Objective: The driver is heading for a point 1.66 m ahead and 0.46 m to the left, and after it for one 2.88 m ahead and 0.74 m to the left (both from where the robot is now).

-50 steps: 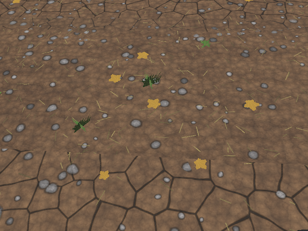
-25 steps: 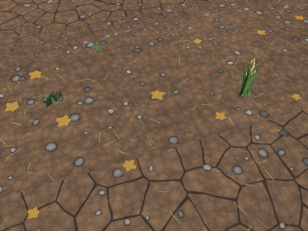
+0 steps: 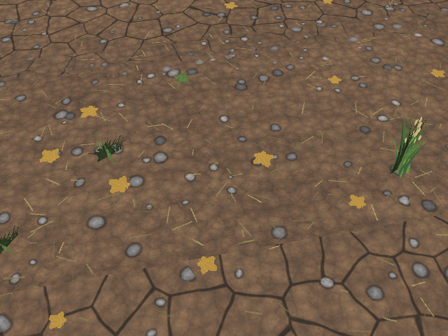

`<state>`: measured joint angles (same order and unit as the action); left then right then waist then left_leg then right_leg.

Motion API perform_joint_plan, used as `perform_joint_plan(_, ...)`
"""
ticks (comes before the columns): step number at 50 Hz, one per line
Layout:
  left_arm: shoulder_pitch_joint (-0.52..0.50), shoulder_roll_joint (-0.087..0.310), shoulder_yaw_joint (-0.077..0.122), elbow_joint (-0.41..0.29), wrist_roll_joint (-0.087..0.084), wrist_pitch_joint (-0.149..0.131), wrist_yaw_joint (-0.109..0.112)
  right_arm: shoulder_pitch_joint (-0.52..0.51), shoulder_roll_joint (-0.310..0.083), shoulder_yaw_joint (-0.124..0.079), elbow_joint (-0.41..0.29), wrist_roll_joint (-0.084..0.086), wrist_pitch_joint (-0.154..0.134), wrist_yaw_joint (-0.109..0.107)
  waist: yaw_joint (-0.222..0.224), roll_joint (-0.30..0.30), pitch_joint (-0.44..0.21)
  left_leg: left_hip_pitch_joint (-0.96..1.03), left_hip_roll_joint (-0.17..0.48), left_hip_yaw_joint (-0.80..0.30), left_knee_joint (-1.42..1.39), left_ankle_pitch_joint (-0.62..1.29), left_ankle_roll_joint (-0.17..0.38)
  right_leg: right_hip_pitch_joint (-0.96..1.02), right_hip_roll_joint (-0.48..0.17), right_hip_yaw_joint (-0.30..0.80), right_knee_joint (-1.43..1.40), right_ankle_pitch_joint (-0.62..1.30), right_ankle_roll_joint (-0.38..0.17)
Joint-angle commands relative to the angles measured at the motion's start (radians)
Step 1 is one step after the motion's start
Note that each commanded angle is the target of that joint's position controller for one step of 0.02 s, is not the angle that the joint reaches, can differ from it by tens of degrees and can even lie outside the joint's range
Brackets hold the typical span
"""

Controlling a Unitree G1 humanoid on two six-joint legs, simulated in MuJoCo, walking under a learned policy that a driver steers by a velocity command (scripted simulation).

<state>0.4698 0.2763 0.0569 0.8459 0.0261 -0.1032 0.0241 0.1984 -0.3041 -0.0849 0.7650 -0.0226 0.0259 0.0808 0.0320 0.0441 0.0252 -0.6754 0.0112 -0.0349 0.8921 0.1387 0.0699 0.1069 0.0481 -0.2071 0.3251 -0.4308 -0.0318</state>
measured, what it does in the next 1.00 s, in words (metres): goes down, turning left: left foot 0.16 m lower, then right foot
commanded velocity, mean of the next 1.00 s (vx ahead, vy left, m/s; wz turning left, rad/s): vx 0.97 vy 0.00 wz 0.58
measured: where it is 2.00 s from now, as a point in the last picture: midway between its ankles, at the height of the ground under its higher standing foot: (96, 116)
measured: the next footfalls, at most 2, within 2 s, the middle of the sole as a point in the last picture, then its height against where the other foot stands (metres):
left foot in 0.26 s outside the picture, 0.16 m lower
right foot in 0.60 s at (226, 276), level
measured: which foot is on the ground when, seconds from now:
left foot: up 0.00-0.24, down 0.26-0.60, up 0.62-1.00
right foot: down 0.00-0.26, up 0.28-0.58, down 0.60-1.00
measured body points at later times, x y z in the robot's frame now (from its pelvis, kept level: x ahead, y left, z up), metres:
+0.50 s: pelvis +0.41 +0.08 -0.16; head +0.45 +0.07 +0.28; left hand +0.49 +0.37 -0.25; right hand +0.48 -0.19 -0.31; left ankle +0.28 +0.08 -0.88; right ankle +0.64 -0.03 -0.84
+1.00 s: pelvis +0.82 +0.27 -0.16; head +0.85 +0.30 +0.28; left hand +0.59 +0.40 -0.30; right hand +1.17 +0.26 -0.22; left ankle +0.93 +0.46 -0.86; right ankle +0.74 +0.04 -0.88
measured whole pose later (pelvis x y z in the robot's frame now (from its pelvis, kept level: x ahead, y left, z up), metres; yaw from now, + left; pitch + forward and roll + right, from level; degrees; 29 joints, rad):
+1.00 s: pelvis +0.82 +0.27 -0.16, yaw +36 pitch +2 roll -2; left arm 0.53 0.23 0.04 1.04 0.01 -0.11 -0.01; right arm -0.08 -0.26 0.01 0.68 -0.03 -0.06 0.06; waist 0.09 0.00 0.05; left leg -0.65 0.03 0.07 0.58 -0.03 0.13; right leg 0.25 0.00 -0.05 0.06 -0.34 0.03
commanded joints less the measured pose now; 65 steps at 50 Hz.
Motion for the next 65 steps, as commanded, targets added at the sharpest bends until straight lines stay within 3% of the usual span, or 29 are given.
perform_joint_plan(1, -0.047, 0.078, 0.016, -0.007, 0.005, -0.049, 0.017, -0.124, -0.062, -0.018, -0.076, -0.007, -0.02, 0.028, -0.025, -0.088, 0.15, -0.022, 0.055, 0.014, -0.141, 0.254, 0.03, -0.148, -0.256, 0.035, -0.095, 0.172, -0.047)
perform_joint_plan(8, 0.103, 0.097, -0.005, 0.098, 0.0, -0.029, 0.054, -0.281, -0.013, 0.017, -0.071, -0.064, -0.036, 0.017, 0.074, -0.016, 0.247, 0.007, 0.001, 0.224, -0.456, 0.235, 0.088, 0.041, -0.274, -0.09, 0.184, 0.638, -0.006)
perform_joint_plan(10, 0.115, 0.125, -0.013, 0.119, -0.018, 0.004, 0.058, -0.108, -0.021, 0.014, -0.017, -0.068, -0.035, -0.011, -0.011, -0.058, 0.13, 0.257, -0.073, 0.302, -0.432, 0.164, 0.107, 0.027, -0.277, -0.104, 0.47, 1.058, -0.004)
perform_joint_plan(12, 0.035, 0.142, -0.006, 0.108, -0.004, 0.024, 0.054, 0.333, -0.097, -0.033, 0.138, -0.029, -0.032, -0.029, -0.218, -0.06, -0.094, 0.764, -0.073, 0.217, -0.41, 0.106, 0.168, -0.154, -0.281, -0.052, 0.999, 1.185, -0.014)
perform_joint_plan(13, -0.109, 0.141, 0.008, 0.078, -0.013, 0.027, 0.03, 0.457, -0.173, -0.067, 0.177, -0.033, -0.04, -0.047, -0.328, 0.086, -0.061, 0.994, -0.001, 0.099, -0.524, 0.072, 0.289, -0.506, -0.114, -0.062, 1.561, 0.422, -0.005)
perform_joint_plan(14, -0.14, 0.046, -0.013, -0.011, -0.007, 0.009, 0.029, 0.458, -0.309, -0.084, 0.213, -0.023, -0.042, -0.051, -0.207, 0.232, -0.106, 1.343, 0.172, -0.076, -0.145, 0.618, 0.306, -0.986, -0.07, 0.091, 1.754, -0.301, 0.008)
perform_joint_plan(15, -0.177, 0.06, -0.028, -0.066, -0.007, 0.0, 0.019, 0.48, -0.287, -0.069, 0.186, 0.006, -0.045, -0.061, -0.222, 0.025, -0.287, 1.435, 0.243, -0.249, -0.187, 0.591, 0.378, -1.088, -0.113, 0.217, 1.647, -0.207, 0.013)
perform_joint_plan(16, -0.241, 0.089, -0.034, -0.132, -0.019, -0.01, 0.01, 0.478, -0.265, -0.067, 0.183, -0.005, -0.034, -0.084, -0.222, -0.006, -0.311, 1.434, 0.313, -0.515, -0.413, 0.003, 0.464, -1.224, -0.096, 0.257, 1.534, -0.153, 0.043)
perform_joint_plan(17, -0.297, 0.116, -0.031, -0.112, 0.011, -0.011, 0.005, 0.375, -0.224, -0.06, 0.187, 0.003, -0.016, -0.099, -0.175, -0.13, -0.15, 1.188, 0.309, -0.564, -0.611, -0.369, 0.403, -1.214, -0.131, 0.233, 1.407, -0.136, 0.04)
perform_joint_plan(18, -0.277, 0.124, -0.029, -0.105, 0.031, -0.002, -0.008, 0.332, -0.222, -0.053, 0.163, -0.014, -0.025, -0.096, -0.134, -0.074, -0.035, 1.002, 0.341, -0.639, -0.629, -0.512, 0.425, -1.192, -0.159, 0.262, 1.372, -0.183, 0.036)
perform_joint_plan(19, -0.304, 0.143, -0.02, -0.096, 0.046, 0.0, -0.016, 0.284, -0.121, -0.019, 0.153, -0.005, -0.051, -0.092, -0.075, -0.214, 0.084, 0.761, 0.297, -0.563, -0.625, -0.494, 0.364, -1.107, -0.208, 0.313, 1.173, -0.042, 0.062)
perform_joint_plan(21, -0.39, 0.089, -0.039, -0.157, 0.042, 0.021, -0.038, 0.085, -0.167, -0.013, 0.102, 0.013, -0.088, -0.103, 0.034, -0.144, 0.234, 0.147, 0.129, -0.364, -0.79, -0.427, 0.281, -0.648, -0.24, 0.293, 0.673, 0.109, 0.13)
perform_joint_plan(25, -0.294, 0.085, -0.027, -0.103, -0.023, 0.024, -0.041, 0.063, -0.161, -0.028, 0.095, 0.032, -0.122, -0.067, 0.028, 0.004, 0.093, 0.169, 0.032, -0.216, -0.665, -0.139, 0.199, -0.291, -0.156, 0.222, 0.394, 0.513, 0.105)
perform_joint_plan(27, -0.321, 0.094, -0.018, -0.102, -0.01, 0.014, -0.04, 0.153, -0.173, -0.031, 0.127, 0.038, -0.111, -0.065, -0.011, -0.02, 0.059, 0.365, 0.037, -0.22, -0.567, 0.042, 0.164, -0.291, -0.106, 0.181, 0.308, 0.478, 0.069)
perform_joint_plan(29, -0.01, 0.142, 0.018, -0.012, -0.005, 0.017, -0.022, 0.129, -0.203, -0.036, 0.134, 0.004, -0.103, -0.067, 0.169, -0.054, -0.105, 0.438, 0.003, -0.17, -0.131, 0.322, 0.118, -0.051, -0.024, 0.127, 0.323, 0.249, 0.042)
perform_joint_plan(30, 0.207, 0.226, 0.043, 0.032, 0.009, 0.017, -0.006, 0.086, -0.122, -0.015, 0.111, -0.009, -0.113, -0.066, 0.275, -0.158, -0.185, 0.304, -0.065, -0.112, 0.287, 0.196, 0.087, 0.086, -0.146, 0.299, 0.269, -0.028, 0.017)
perform_joint_plan(31, 0.208, 0.292, 0.054, 0.063, 0.019, 0.019, -0.015, 0.168, 0.045, 0.019, 0.044, 0.03, -0.13, -0.055, 0.132, -0.551, -0.23, 0.049, -0.217, -0.112, 0.595, -0.582, 0.072, 0.143, -0.38, 0.966, -0.072, -0.398, -0.047)
perform_joint_plan(32, -0.001, 0.24, 0.048, 0.023, 0.019, 0.027, -0.033, 0.239, 0.017, 0.033, 0.04, 0.022, -0.125, -0.059, 0.01, -0.449, -0.138, -0.098, -0.132, -0.118, 0.644, -0.545, 0.096, 0.069, -0.439, 1.22, -0.206, -0.657, -0.128)
perform_joint_plan(34, -0.157, 0.099, 0.03, -0.003, 0.023, 0.026, -0.038, 0.11, -0.036, 0.025, 0.046, -0.006, -0.102, -0.052, -0.003, -0.103, 0.033, -0.069, -0.021, -0.092, 0.531, -0.44, 0.083, -0.172, -0.366, 0.872, -0.097, -0.403, -0.14)
perform_joint_plan(37, -0.09, 0.055, 0.008, 0.082, 0.014, -0.001, -0.031, 0.011, 0.01, 0.044, -0.013, -0.023, -0.077, -0.027, -0.036, -0.145, 0.052, -0.003, 0.017, -0.128, 0.387, -0.416, 0.059, -0.294, -0.274, 0.607, -0.117, -0.124, -0.101)
perform_joint_plan(46, -0.01, 0.117, 0.019, 0.126, -0.027, -0.037, -0.039, -0.323, -0.013, 0.082, -0.14, -0.002, -0.086, -0.007, -0.006, -0.088, 0.129, 0.133, 0.057, 0.104, -0.249, -0.064, 0.031, -0.227, -0.244, 0.227, -0.399, 0.452, -0.128)
perform_joint_plan(49, 0.022, 0.165, 0.025, 0.142, -0.018, -0.019, -0.027, -0.272, -0.052, 0.067, -0.116, -0.014, -0.087, -0.027, -0.04, -0.125, 0.051, 0.22, -0.026, 0.154, -0.322, -0.177, 0.073, -0.017, -0.268, 0.161, -0.215, 1.025, -0.101)
perform_joint_plan(51, 0.002, 0.207, 0.032, 0.142, -0.001, 0.007, -0.013, 0.054, -0.107, 0.034, -0.017, -0.011, -0.092, -0.052, -0.199, -0.153, -0.134, 0.583, -0.083, 0.136, -0.33, -0.293, 0.092, -0.061, -0.263, 0.155, 0.211, 1.258, -0.076)
perform_joint_plan(52, -0.029, 0.18, 0.027, 0.12, 0.002, 0.012, -0.013, 0.264, -0.165, 0.01, 0.046, -0.023, -0.093, -0.07, -0.287, -0.113, -0.242, 0.862, 0.023, 0.027, -0.315, -0.4, 0.101, -0.269, -0.214, 0.165, 0.531, 1.014, -0.071)
perform_joint_plan(53, 0.072, -0.013, -0.013, 0.073, -0.024, 0.009, -0.034, 0.295, -0.259, -0.013, 0.047, -0.062, -0.102, -0.083, -0.177, 0.186, -0.377, 1.135, 0.338, -0.42, -0.407, -0.847, 0.13, -0.629, -0.076, 0.195, 0.93, 0.169, -0.066)
perform_joint_plan(54, 0.1, 0.041, -0.002, 0.063, -0.054, -0.001, -0.033, 0.273, -0.249, -0.016, 0.035, -0.045, -0.098, -0.074, -0.162, 0.24, -0.48, 1.129, 0.432, -0.81, -0.651, -1.062, 0.142, -0.751, -0.015, 0.312, 1.101, -0.022, -0.092)
perform_joint_plan(56, -0.101, 0.095, 0.013, 0.038, -0.041, 0.001, -0.029, 0.097, -0.108, 0.007, 0.042, -0.033, -0.116, -0.071, -0.109, 0.007, -0.121, 0.79, 0.345, -0.454, -0.667, -0.769, 0.092, -0.817, -0.131, 0.294, 1.046, 0.211, -0.101)
perform_joint_plan(59, -0.098, 0.022, 0.004, 0.052, -0.01, 0.045, -0.06, 0.091, -0.026, 0.029, 0.091, -0.015, -0.137, -0.074, -0.032, 0.014, -0.023, 0.574, 0.245, -0.145, -0.721, -0.46, 0.025, -0.711, -0.189, 0.288, 0.964, 0.263, -0.08)
perform_joint_plan(65, -0.368, -0.014, -0.018, -0.072, -0.02, 0.08, -0.09, 0.167, 0.007, 0.042, 0.157, 0.005, -0.169, -0.072, -0.027, 0.008, 0.106, 0.554, 0.143, 0.226, -0.783, 0.077, -0.059, -0.827, -0.166, 0.149, 0.765, 0.469, -0.065)
Velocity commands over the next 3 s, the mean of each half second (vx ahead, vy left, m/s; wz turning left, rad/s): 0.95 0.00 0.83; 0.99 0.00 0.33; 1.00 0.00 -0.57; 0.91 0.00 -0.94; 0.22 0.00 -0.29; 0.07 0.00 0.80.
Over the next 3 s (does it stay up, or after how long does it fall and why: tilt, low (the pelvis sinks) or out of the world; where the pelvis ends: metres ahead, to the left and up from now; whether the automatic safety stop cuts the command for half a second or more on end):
stays up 1.91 0.73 -0.14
